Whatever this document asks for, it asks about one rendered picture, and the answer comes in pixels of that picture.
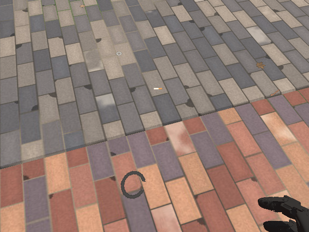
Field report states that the robot right hand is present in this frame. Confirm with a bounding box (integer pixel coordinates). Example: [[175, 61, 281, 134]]
[[258, 195, 309, 232]]

